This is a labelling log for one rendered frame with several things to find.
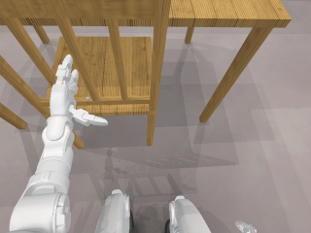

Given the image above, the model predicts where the chair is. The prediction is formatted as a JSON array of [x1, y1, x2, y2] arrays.
[[0, 0, 171, 150]]

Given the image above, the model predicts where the robot right shin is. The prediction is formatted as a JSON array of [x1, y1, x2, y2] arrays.
[[169, 195, 185, 233]]

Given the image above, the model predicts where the left robot hand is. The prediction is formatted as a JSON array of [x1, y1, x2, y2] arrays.
[[50, 54, 108, 126]]

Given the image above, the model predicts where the right robot hand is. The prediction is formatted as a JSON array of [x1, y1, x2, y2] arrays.
[[235, 220, 257, 233]]

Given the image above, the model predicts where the left robot upper arm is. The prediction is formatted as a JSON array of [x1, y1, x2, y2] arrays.
[[5, 192, 71, 233]]

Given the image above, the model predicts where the table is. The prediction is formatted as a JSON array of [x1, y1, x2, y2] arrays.
[[0, 0, 292, 129]]

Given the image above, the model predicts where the robot right thigh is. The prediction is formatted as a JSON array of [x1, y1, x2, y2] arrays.
[[169, 199, 211, 233]]

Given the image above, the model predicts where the left robot forearm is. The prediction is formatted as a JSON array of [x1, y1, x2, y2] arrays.
[[9, 115, 75, 231]]

